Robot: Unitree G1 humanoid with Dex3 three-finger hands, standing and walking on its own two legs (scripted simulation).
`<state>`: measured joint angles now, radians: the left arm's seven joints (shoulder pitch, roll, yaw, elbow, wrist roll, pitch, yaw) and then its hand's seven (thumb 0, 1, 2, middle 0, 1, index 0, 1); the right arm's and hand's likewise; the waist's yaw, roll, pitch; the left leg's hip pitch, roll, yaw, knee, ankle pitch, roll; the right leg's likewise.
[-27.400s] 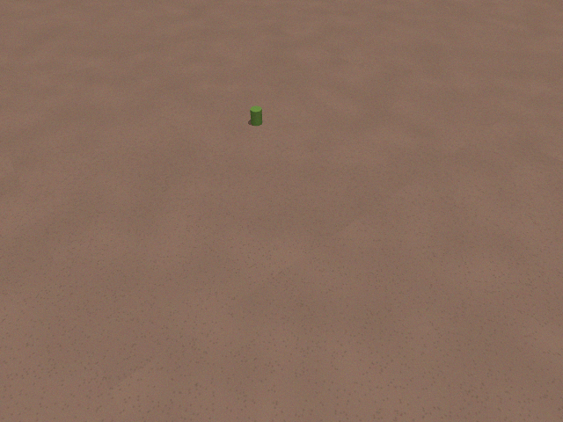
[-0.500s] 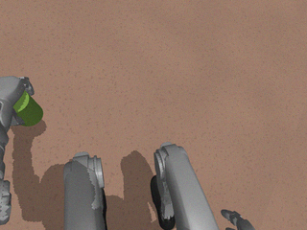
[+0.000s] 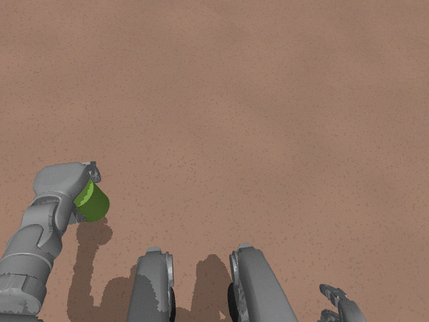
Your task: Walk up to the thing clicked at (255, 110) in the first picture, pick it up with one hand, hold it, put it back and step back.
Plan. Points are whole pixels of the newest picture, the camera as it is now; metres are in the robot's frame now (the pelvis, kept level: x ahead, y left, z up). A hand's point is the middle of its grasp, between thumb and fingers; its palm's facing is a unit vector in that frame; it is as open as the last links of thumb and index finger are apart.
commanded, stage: lift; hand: left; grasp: from above
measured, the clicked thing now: (84, 199) +0.39 +0.26 -0.13
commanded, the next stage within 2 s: hold in 0.72 s
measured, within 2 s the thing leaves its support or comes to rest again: neither
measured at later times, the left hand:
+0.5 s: hand (53, 185) +0.36 +0.24 +0.04, palm faces -0.45 -0.09 -0.89, open 10.0 cm
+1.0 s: hand (37, 159) +0.37 +0.24 +0.11, palm faces -0.46 -0.09 -0.88, open 9.9 cm
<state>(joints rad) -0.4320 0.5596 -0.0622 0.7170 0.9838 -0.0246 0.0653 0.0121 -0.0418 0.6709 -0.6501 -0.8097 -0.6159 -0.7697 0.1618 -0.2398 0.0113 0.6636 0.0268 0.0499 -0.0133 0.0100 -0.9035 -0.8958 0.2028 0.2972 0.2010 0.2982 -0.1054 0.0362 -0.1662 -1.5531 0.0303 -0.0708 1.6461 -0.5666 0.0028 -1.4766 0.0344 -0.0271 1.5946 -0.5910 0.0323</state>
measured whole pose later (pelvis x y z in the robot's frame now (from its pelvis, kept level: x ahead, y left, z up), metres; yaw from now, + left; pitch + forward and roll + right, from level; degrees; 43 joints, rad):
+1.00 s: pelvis +0.07 +0.00 +0.18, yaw +1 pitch +8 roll -1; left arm -0.29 0.38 -0.19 0.79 1.00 0.03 0.11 0.01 -0.03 0.64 -0.68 -0.76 -0.64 -0.73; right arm 0.25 -0.25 -0.03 0.73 0.04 0.01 -0.04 0.01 -0.90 -0.89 0.20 0.30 0.20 0.30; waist -0.05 0.03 -0.07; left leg -0.55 0.02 0.01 0.74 -0.34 0.01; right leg -0.50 0.00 0.04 0.71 -0.35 0.03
